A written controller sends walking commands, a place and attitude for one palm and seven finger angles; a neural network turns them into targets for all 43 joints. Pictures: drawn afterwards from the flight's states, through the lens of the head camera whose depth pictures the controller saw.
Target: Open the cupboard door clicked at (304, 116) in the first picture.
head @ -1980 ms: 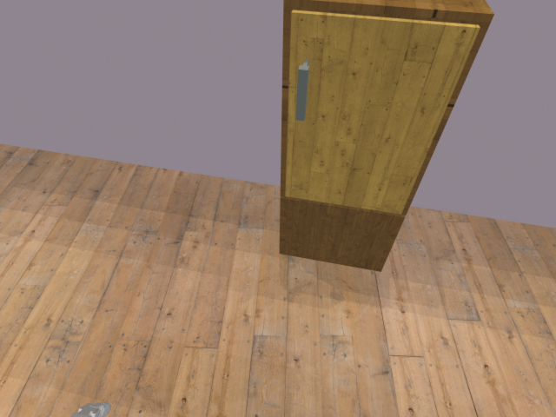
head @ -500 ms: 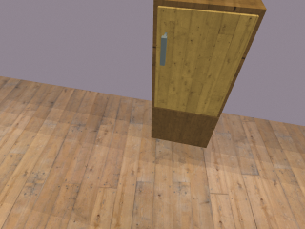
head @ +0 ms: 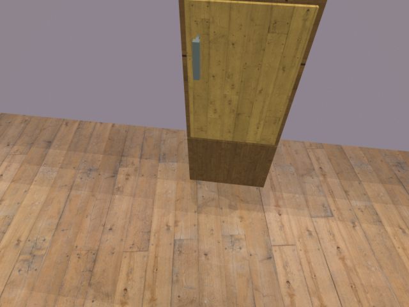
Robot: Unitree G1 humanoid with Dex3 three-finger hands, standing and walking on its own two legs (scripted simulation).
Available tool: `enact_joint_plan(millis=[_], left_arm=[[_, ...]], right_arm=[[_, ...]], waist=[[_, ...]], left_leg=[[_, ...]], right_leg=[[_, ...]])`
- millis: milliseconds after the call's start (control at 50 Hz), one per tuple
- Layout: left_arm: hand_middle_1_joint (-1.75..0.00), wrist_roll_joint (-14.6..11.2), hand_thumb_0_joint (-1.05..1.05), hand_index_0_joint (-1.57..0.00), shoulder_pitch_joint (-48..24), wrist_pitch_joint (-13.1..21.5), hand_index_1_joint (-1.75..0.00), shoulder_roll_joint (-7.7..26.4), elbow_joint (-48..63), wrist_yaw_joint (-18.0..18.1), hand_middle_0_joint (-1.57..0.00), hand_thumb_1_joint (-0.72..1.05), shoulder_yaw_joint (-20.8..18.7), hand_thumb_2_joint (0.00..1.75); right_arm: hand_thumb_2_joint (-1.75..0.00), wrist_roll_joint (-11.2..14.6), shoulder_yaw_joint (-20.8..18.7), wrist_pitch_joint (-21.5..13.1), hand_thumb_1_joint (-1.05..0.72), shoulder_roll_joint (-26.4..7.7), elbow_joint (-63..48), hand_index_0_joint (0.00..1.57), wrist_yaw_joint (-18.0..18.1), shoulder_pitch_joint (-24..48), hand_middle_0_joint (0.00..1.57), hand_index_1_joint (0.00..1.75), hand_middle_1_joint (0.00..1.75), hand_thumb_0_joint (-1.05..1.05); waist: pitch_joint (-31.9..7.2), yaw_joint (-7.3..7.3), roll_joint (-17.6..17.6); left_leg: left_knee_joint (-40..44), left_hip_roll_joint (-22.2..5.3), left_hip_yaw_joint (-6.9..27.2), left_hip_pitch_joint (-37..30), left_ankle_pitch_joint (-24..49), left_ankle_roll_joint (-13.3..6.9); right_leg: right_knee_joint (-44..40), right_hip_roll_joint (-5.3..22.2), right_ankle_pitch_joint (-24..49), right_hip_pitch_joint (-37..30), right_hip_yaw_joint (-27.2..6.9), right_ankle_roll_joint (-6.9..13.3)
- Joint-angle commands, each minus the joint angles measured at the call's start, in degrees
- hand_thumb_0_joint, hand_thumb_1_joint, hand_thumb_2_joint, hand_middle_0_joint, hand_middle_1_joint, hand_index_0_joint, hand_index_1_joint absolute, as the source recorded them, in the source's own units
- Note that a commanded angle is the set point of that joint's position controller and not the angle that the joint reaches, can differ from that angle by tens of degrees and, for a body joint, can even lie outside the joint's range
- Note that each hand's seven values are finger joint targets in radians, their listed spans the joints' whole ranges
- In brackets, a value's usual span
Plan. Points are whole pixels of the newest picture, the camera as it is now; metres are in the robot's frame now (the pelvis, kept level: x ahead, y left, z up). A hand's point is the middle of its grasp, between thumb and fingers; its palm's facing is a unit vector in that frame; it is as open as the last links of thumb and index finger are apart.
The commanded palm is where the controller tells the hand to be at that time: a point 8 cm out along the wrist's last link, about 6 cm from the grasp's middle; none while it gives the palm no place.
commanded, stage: take the last steps up to it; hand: left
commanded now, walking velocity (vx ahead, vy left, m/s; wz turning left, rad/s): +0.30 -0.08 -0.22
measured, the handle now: (197, 57) +0.87 +0.08 +0.05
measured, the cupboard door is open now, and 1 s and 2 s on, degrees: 0 0 0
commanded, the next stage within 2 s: come to a stop and stand still in 0.92 s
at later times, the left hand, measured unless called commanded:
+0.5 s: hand out of the picture +0.00 +0.14 -0.16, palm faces +0.01 -0.99 -0.16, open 7.4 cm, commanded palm none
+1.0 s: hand (148, 227) +0.34 +0.18 -0.17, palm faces -0.09 -0.98 -0.16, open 7.4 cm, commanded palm none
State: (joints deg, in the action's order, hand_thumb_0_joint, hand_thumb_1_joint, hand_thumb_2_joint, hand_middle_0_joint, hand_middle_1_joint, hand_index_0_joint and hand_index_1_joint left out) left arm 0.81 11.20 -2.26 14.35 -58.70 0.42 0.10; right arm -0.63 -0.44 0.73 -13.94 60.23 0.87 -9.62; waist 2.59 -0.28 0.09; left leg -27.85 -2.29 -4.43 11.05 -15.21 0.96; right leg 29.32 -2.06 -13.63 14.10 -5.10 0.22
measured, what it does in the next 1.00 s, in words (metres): walks ahead: left foot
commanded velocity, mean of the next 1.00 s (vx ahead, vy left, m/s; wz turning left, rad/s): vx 0.25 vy -0.06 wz -0.08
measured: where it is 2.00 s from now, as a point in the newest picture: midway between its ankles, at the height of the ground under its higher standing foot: (209, 304)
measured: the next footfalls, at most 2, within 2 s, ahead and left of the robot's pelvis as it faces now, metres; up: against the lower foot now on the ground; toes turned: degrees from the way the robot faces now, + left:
left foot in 0.66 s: +0.26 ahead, +0.10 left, +0.00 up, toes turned +2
right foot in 1.14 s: +0.41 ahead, -0.16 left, +0.00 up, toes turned -14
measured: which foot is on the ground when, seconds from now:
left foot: down 0.00-0.26, up 0.28-0.64, down 0.66-1.00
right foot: down 0.00-0.68, up 0.70-1.00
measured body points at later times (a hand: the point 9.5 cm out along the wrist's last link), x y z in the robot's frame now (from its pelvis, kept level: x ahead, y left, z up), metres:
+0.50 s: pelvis +0.08 -0.02 +0.01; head +0.09 -0.02 +0.45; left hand +0.00 +0.19 -0.15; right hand +0.10 -0.26 -0.15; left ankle +0.12 +0.10 -0.68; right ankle +0.02 -0.11 -0.74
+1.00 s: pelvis +0.25 +0.01 +0.01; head +0.27 +0.03 +0.46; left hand +0.35 +0.23 -0.15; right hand +0.20 -0.22 -0.14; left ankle +0.22 +0.10 -0.74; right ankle +0.31 -0.15 -0.68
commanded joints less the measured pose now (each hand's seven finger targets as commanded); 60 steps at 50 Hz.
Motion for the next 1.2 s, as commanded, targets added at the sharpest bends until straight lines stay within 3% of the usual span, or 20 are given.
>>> enact_joint_plan(millis=[0,60,140,200,220,260,280,380,520,600,620,640,660,720,780,1000,1060,1080,1120,1180], left_arm=[[-0.3,0.4,0.0,-0.2,1.6,1.2,-0.3,8.4,4.5,0.3,-0.2,0.9,-2.7,0.9],[-0.3,0.9,0.0,-0.2,3.6,0.9,-0.3,7.0,5.1,-0.7,-0.2,0.9,-3.3,0.9],[-0.3,0.9,0.0,-0.2,6.7,1.9,-0.3,2.0,4.6,-1.5,-0.2,0.9,-3.7,0.9],[-0.3,1.1,0.0,-0.2,9.6,2.5,-0.3,-0.3,3.4,-2.0,-0.2,0.9,-3.9,0.9],[-0.3,1.2,0.0,-0.2,14.3,3.0,-0.3,0.4,1.6,-1.7,-0.2,0.9,-4.2,0.9],[-0.3,0.5,0.0,-0.2,23.7,4.5,-0.3,7.5,-1.4,0.1,-0.2,0.9,-5.4,0.9],[-0.3,0.2,0.0,-0.2,23.3,4.8,-0.3,6.4,-2.0,0.5,-0.2,0.9,-4.8,0.9],[-0.3,0.7,0.0,-0.2,16.6,6.1,-0.3,1.1,-1.8,0.9,-0.2,0.9,-3.4,0.9],[-0.3,1.0,0.0,-0.2,18.8,6.4,-0.3,1.2,-4.4,1.1,-0.2,0.9,-3.5,0.9],[-0.3,0.7,0.0,-0.2,16.8,6.0,-0.3,0.9,-4.8,0.9,-0.2,0.9,-4.0,0.9],[-0.3,0.5,0.0,-0.2,16.7,5.9,-0.3,-0.4,-4.6,0.8,-0.2,0.9,-3.9,0.9],[-0.3,0.0,0.0,-0.2,19.9,5.7,-0.3,-3.7,-4.0,0.3,-0.2,0.9,-3.6,0.9],[-0.3,0.3,0.0,-0.2,18.3,5.9,-0.3,-3.3,-1.9,0.1,-0.2,0.9,-3.5,0.9],[-0.3,1.3,0.0,-0.2,11.5,4.8,-0.3,-2.8,-1.8,-0.6,-0.2,0.9,-4.0,0.9],[-0.3,1.5,0.0,-0.2,13.8,3.3,-0.3,-5.5,-2.3,-1.1,-0.2,0.9,-4.1,0.9],[-0.3,0.8,0.0,-0.2,-2.2,2.8,-0.3,-3.6,3.0,-1.4,-0.2,0.9,-3.4,0.9],[-0.3,0.7,0.0,-0.2,1.4,3.2,-0.3,-3.8,1.7,-0.6,-0.2,0.9,-3.1,0.9],[-0.3,0.7,0.0,-0.2,5.4,3.8,-0.3,-2.0,0.4,-0.2,-0.2,0.9,-3.3,0.9],[-0.3,0.5,0.0,-0.2,10.4,4.9,-0.3,6.3,-1.6,1.3,-0.2,0.9,-4.4,0.9],[-0.3,0.5,0.0,-0.2,6.8,3.7,-0.3,6.3,0.2,2.3,-0.2,0.9,-4.8,0.9]], right_arm=[[-0.9,-0.1,-2.4,-0.9,-0.9,-8.0,-3.0,0.2,0.6,-2.5,0.2,0.3,0.3,0.0],[-0.9,-0.7,-3.2,-0.8,-0.9,-8.7,-3.1,0.2,0.1,-3.3,0.2,0.3,0.3,0.0],[-0.9,-0.8,-4.4,-1.6,-0.9,-10.1,-2.2,0.2,0.2,-6.4,0.2,0.3,0.3,0.0],[-0.9,-0.9,-4.3,-2.0,-0.9,-8.6,-2.1,0.2,0.1,-5.5,0.2,0.3,0.3,0.0],[-0.9,-0.9,-3.9,-1.9,-0.9,-6.9,-2.2,0.2,0.1,-4.7,0.2,0.3,0.3,0.0],[-0.9,-0.5,-2.6,-2.5,-0.9,-2.0,-6.0,0.2,-0.4,0.2,0.2,0.3,0.3,0.0],[-0.9,-0.6,-3.0,-2.6,-0.9,-3.3,-6.2,0.2,-0.5,1.4,0.2,0.3,0.3,0.0],[-0.9,-1.0,-3.0,-2.5,-0.9,0.3,-3.4,0.2,-1.2,-3.5,0.2,0.3,0.3,0.0],[-0.9,-0.2,-2.9,-3.3,-0.9,2.1,-5.8,0.2,-1.8,2.4,0.2,0.3,0.3,0.0],[-0.9,-0.3,-3.1,-4.5,-0.9,1.4,-3.1,0.2,-1.0,-5.4,0.2,0.3,0.3,0.0],[-0.9,-0.5,-3.6,-4.9,-0.9,-1.1,-0.6,0.2,-0.3,-13.1,0.2,0.3,0.3,0.0],[-0.9,-1.5,-5.0,-5.4,-0.9,-7.4,1.1,0.2,0.4,-20.4,0.2,0.3,0.3,0.0],[-0.9,-1.0,-5.1,-4.4,-0.9,-9.8,1.2,0.2,0.7,-22.7,0.2,0.3,0.3,0.0],[-0.9,-0.7,-3.2,-4.6,-0.9,-1.5,-0.7,0.2,1.1,-11.9,0.2,0.3,0.3,0.0],[-0.9,-0.7,-2.9,-5.7,-0.9,1.6,-1.0,0.2,1.3,-10.4,0.2,0.3,0.3,0.0],[-0.9,-1.2,-3.4,-4.4,-0.9,-1.3,2.0,0.2,1.1,-15.8,0.2,0.3,0.3,0.0],[-0.9,-1.0,-2.8,-3.6,-0.9,-1.2,2.7,0.2,1.6,-14.6,0.2,0.3,0.3,0.0],[-0.9,-0.5,-2.6,-3.5,-0.9,-0.8,3.0,0.2,1.6,-15.0,0.2,0.3,0.3,0.0],[-0.9,0.8,-2.1,-3.1,-0.9,3.1,3.1,0.2,1.3,-19.3,0.2,0.3,0.3,0.0],[-0.9,0.9,-3.3,-0.8,-0.9,2.0,1.8,0.2,2.0,-15.1,0.2,0.3,0.3,0.0]], waist=[[-3.8,0.72,0.5],[1.5,-0.03,-1.7],[2.0,0.28,-8.9],[2.6,-1.6,-6.4],[3.9,-3.77,-2.4],[4.8,-7.03,18.2],[6.1,-5.8,12.2],[3.4,0.08,4.5],[3.5,-1.15,5.9],[1.3,2.58,3.8],[-2.1,5.35,-0.5],[-8.5,6.28,-15.0],[-8.0,6.1,-16.5],[3.9,2.42,-5.3],[1.9,-0.47,-4.9],[4.5,2.62,-6.6],[1.1,0.16,-6.5],[-2.1,-1.88,-4.1],[-11.5,-1.3,7.3],[-12.2,-2.39,12.3]], left_leg=[[3.7,-5.7,4.9,-0.9,-3.2,-1.7],[8.1,-7.2,8.4,2.8,-23.8,-3.6],[13.6,-15.3,15.7,3.6,-28.2,-8.3],[9.6,-14.5,10.5,11.1,-25.2,-7.2],[0.3,-10.3,5.7,15.6,-23.4,-4.9],[-29.9,-0.5,-1.2,31.8,-20.0,-1.0],[-35.0,-2.0,3.4,31.8,-15.0,-1.5],[-32.4,-4.3,1.4,25.3,-2.5,0.1],[-17.1,-3.5,-0.2,19.5,-0.5,-0.5],[-3.5,-0.2,-2.5,1.0,4.1,-1.9],[0.2,-2.5,0.8,-9.9,3.5,-2.9],[5.7,-17.5,21.2,-21.4,1.6,-8.0],[13.7,-25.5,32.8,-19.8,-1.5,-12.0],[18.6,-20.7,23.6,-1.0,-7.9,-10.7],[17.0,-15.5,9.9,1.7,8.1,-9.6],[12.4,-14.2,2.8,-4.3,25.5,-9.5],[4.0,-11.6,0.9,-3.7,33.0,-6.8],[-1.3,-9.4,0.1,-2.7,31.5,-4.6],[-14.9,-1.5,-2.0,9.2,-7.2,0.5],[-33.6,-0.3,4.2,12.2,-21.9,0.4]], right_leg=[[-3.6,5.4,2.1,3.2,-6.4,1.9],[-3.8,2.1,-21.0,9.1,-5.3,2.0],[11.9,-1.3,-11.3,9.3,4.4,1.4],[6.1,1.0,-9.1,-0.9,8.2,1.0],[-0.8,2.0,-10.6,-6.2,4.6,2.0],[-20.7,20.9,-19.1,-11.5,-31.0,11.6],[-22.0,21.2,-19.1,-8.7,-32.3,13.2],[-18.5,14.6,-0.3,-5.4,-12.4,11.7],[-17.4,14.1,6.1,-6.0,-7.5,10.7],[-7.2,10.5,10.8,-1.2,-2.6,7.8],[4.6,7.5,12.1,2.9,-0.2,6.5],[22.6,1.2,-4.5,14.3,5.8,3.5],[35.0,-0.9,-18.7,20.3,5.9,2.8],[42.9,6.8,-6.6,22.9,3.1,2.1],[37.6,7.8,-1.4,18.5,4.5,0.4],[11.6,6.9,1.8,14.8,10.0,-0.2],[1.7,4.5,6.3,2.4,11.3,0.4],[-4.7,5.0,14.9,-5.3,10.7,0.1],[-1.0,23.7,60.2,-22.3,-4.4,7.7],[-2.0,26.4,63.1,-16.1,-5.6,14.2]])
